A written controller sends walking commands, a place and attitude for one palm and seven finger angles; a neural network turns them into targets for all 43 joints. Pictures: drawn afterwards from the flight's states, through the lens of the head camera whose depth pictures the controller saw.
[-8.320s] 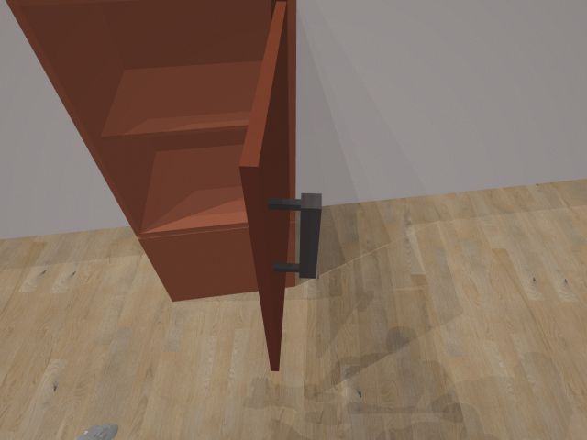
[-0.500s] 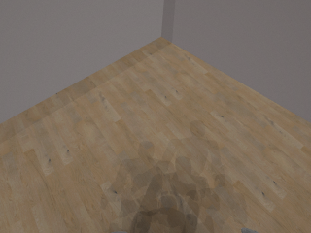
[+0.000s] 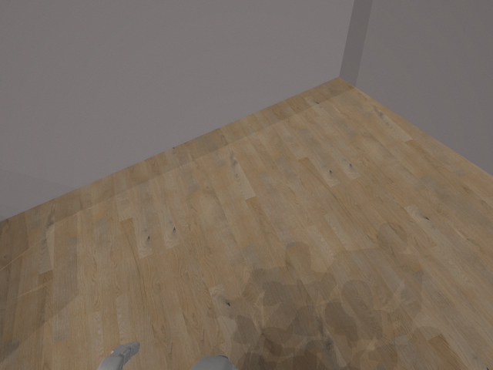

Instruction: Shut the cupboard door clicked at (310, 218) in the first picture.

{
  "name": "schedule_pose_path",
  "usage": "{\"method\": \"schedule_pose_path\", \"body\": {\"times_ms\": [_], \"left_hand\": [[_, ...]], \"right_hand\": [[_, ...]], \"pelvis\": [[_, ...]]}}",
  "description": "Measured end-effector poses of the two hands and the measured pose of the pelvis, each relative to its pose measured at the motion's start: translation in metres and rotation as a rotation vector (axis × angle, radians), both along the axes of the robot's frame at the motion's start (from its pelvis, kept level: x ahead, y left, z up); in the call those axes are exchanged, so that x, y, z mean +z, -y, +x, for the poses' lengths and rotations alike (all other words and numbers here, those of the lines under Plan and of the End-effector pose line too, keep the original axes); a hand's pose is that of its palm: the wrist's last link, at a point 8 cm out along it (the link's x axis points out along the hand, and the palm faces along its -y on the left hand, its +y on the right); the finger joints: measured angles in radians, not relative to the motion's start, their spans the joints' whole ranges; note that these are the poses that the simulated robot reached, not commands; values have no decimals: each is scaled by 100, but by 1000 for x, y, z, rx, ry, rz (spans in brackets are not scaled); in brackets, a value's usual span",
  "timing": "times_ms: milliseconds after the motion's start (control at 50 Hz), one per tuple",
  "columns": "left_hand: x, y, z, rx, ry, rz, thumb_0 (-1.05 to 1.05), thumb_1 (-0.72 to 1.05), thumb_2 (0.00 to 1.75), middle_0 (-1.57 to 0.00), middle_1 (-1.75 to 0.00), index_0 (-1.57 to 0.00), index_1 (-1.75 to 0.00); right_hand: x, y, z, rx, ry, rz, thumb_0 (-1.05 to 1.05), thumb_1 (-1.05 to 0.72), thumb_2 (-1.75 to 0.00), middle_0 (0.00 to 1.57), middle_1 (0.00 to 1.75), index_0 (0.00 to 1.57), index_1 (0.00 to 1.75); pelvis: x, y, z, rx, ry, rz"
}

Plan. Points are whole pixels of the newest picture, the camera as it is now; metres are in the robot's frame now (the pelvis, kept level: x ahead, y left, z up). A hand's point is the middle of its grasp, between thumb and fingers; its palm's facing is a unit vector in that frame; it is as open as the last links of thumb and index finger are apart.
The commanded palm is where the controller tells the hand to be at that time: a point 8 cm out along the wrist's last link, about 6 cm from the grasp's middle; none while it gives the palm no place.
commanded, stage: walk to a spot facing it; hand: left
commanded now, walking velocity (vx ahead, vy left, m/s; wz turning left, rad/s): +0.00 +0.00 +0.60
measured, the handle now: out of the picture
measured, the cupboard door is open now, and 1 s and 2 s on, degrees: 79 79 79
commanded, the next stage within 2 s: none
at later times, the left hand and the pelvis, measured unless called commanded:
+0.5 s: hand out of the picture -0.02 +0.28 -0.16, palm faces +0.34 -0.90 -0.26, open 7.4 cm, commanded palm none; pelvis -0.01 +0.05 +0.00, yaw +18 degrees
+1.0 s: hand out of the picture -0.07 +0.20 -0.15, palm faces +0.63 -0.74 -0.26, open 7.4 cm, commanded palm none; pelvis +0.06 +0.05 +0.01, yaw +38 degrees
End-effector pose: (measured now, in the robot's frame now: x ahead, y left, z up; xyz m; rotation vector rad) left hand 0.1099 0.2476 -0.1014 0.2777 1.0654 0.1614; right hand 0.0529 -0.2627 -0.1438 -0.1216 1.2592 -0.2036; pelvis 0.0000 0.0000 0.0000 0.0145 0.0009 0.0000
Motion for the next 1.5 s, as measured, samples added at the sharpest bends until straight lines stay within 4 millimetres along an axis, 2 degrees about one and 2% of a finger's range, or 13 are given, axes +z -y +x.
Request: {"method": "schedule_pose_path", "body": {"times_ms": [180,320,380,560,740,880,1020,1120,1200,1260,1320,1400,1500], "left_hand": [[-11,-8,-70,148,-113,-35,0,90,90,-21,-30,-20,-30],[-44,-48,-132,306,-194,-79,0,90,89,-21,-30,-20,-30],[-47,-63,-150,359,-236,-74,1,90,90,-21,-30,-20,-30],[-22,-77,-139,427,-113,-65,1,91,90,-20,-30,-19,-30],[-9,-54,-117,459,16,-33,0,90,90,-20,-30,-20,-30],[-5,-15,-166,633,-84,-59,0,90,90,-20,-30,-20,-30],[-13,22,-218,809,-271,-159,0,90,90,-20,-30,-20,-30],[-24,38,-244,931,-394,-257,0,90,90,-20,-30,-20,-30],[-42,27,-256,993,-481,-334,1,90,90,-20,-30,-20,-30],[-47,-9,-241,1012,-462,-327,1,90,90,-20,-30,-20,-30],[-44,-62,-205,993,-348,-273,1,91,90,-20,-30,-20,-30],[-33,-132,-144,955,-170,-194,1,91,90,-20,-30,-19,-30],[-20,-197,-67,901,-18,-145,0,91,90,-20,-30,-19,-30]], "right_hand": [[12,-9,31,139,-28,-13,1,-91,-90,19,30,20,29],[16,-53,85,306,52,-73,1,-90,-90,19,30,20,29],[24,-72,97,350,94,-83,1,-90,-90,20,30,20,29],[34,-97,101,439,82,-61,0,-90,-90,20,30,20,30],[7,-78,111,478,23,-13,0,-90,-90,20,30,20,30],[12,-90,159,587,-9,4,1,-90,-90,20,30,20,29],[20,-155,226,740,4,8,1,-91,-90,19,30,19,29],[16,-247,279,901,47,22,1,-91,-90,19,30,19,29],[8,-327,315,984,172,40,1,-91,-90,19,30,19,29],[12,-361,323,989,212,53,0,-91,-90,19,30,20,29],[19,-376,321,978,197,55,0,-91,-90,20,30,20,29],[23,-380,318,925,150,48,-1,-92,-90,20,30,20,30],[20,-368,324,883,59,8,-1,-94,-90,20,30,20,30]], "pelvis": [[6,-5,-3,122,-1,21],[-11,-35,-7,222,-13,-2],[-9,-42,-9,245,-7,-10],[7,-45,-10,351,3,-36],[-3,-24,14,461,0,-19],[9,-30,41,566,4,3],[12,-59,68,677,-7,6],[1,-99,85,740,-15,-10],[-19,-143,96,782,-8,-12],[-17,-165,105,789,10,-8],[-6,-184,117,806,18,-6],[5,-208,138,826,17,0],[9,-235,171,845,10,10]]}}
